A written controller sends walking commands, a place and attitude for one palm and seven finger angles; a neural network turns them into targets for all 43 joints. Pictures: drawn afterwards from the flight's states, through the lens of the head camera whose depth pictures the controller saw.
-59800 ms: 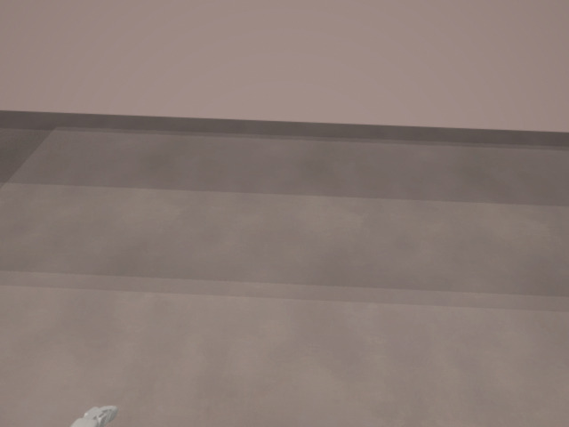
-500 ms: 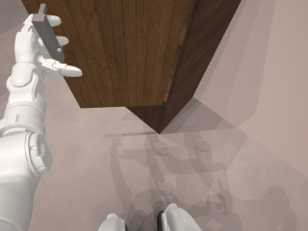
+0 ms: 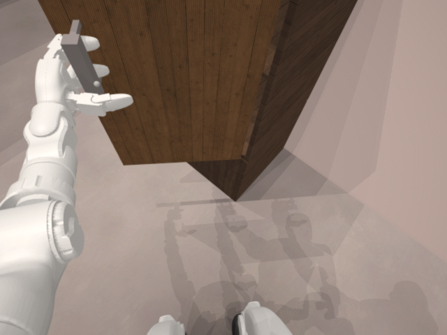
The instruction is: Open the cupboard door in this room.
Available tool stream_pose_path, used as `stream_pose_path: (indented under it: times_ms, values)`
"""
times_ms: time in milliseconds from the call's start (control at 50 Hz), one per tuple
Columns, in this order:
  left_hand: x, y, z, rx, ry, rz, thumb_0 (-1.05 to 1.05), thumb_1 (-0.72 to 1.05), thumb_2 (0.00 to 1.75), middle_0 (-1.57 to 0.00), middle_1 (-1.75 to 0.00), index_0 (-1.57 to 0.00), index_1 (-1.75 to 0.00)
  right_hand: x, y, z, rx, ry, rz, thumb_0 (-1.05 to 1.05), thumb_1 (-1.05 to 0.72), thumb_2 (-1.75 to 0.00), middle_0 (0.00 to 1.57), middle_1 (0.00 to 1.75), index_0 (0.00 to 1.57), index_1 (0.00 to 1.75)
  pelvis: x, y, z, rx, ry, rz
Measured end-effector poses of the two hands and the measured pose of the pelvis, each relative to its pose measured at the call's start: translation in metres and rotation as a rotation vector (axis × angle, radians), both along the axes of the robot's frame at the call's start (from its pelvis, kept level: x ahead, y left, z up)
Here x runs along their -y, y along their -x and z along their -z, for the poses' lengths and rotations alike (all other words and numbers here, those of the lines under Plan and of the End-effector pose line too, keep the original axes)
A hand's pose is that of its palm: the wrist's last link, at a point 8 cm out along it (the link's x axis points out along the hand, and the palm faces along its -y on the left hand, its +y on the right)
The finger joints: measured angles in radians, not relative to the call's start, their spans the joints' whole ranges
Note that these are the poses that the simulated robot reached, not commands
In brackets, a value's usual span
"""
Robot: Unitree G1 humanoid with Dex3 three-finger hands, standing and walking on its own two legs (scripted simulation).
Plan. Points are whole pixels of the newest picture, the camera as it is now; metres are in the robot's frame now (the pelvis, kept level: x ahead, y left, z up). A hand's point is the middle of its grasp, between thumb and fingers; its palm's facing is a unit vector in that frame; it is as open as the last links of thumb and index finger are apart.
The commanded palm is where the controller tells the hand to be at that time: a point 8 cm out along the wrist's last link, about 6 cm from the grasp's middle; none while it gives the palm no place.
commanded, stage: close the thumb around the handle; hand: left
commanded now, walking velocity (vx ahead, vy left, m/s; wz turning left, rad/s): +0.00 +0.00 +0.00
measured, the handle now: (86, 62) +0.58 +0.19 +0.10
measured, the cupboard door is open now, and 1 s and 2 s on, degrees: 46 58 88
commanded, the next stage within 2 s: pull the door open along its arc in 0.44 s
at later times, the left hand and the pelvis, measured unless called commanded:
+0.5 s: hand (98, 80) +0.54 +0.16 +0.10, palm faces +0.01 -1.00 +0.00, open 5.7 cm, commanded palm +0.51 +0.21 +0.10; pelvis -0.01 +0.00 +0.00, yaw +0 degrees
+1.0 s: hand (103, 116) +0.46 +0.15 +0.10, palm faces -0.03 -1.00 -0.01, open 6.0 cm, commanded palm +0.40 +0.21 +0.10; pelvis +0.01 +0.00 +0.01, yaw -2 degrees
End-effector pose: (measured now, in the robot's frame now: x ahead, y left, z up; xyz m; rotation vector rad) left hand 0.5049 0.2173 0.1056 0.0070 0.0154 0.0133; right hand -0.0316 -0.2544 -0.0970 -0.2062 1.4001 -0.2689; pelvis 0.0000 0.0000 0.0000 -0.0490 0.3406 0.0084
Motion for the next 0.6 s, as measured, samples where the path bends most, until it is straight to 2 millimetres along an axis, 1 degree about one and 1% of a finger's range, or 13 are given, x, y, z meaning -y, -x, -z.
stream_pose_path:
  times_ms: [160, 300, 360, 460, 600]
  values:
    - [-0.001, -0.002, 0.000, -0.002, -0.002, 0.002, 0.00, 0.20, 0.60, -0.34, -1.27, -0.34, -1.28, 0.004, -0.001, 0.000, 0.007, 0.016, -0.011, 0.00, -0.90, -0.90, 0.20, 0.30, 0.20, 0.30, 0.000, 0.004, 0.002, -0.004, 0.000, -0.005]
    - [-0.001, -0.007, 0.003, -0.006, -0.001, 0.004, 0.01, 0.58, 0.76, -0.37, -1.31, -0.37, -1.32, 0.006, 0.006, -0.001, -0.008, 0.029, -0.009, 0.00, -0.90, -0.90, 0.20, 0.30, 0.20, 0.30, 0.001, 0.007, 0.003, -0.017, 0.001, -0.004]
    - [0.000, -0.008, 0.004, -0.006, 0.004, 0.004, 0.01, 0.71, 0.82, -0.38, -1.33, -0.38, -1.33, 0.006, 0.010, -0.001, -0.020, 0.030, -0.005, 0.00, -0.90, -0.90, 0.20, 0.30, 0.20, 0.30, 0.001, 0.007, 0.004, -0.019, 0.001, -0.003]
    - [0.000, -0.012, 0.003, -0.008, 0.005, 0.007, 0.01, 0.72, 0.83, -0.37, -1.34, -0.38, -1.34, 0.005, 0.016, -0.003, -0.029, 0.034, 0.012, 0.00, -0.90, -0.90, 0.20, 0.30, 0.20, 0.30, 0.001, 0.006, 0.004, -0.023, 0.002, 0.003]
    - [0.000, -0.011, 0.003, -0.010, 0.007, 0.004, 0.01, 0.72, 0.82, -0.36, -1.34, -0.37, -1.35, 0.002, 0.019, -0.004, -0.035, 0.022, 0.026, 0.00, -0.90, -0.90, 0.20, 0.30, 0.20, 0.30, 0.001, 0.004, 0.002, -0.020, 0.002, 0.008]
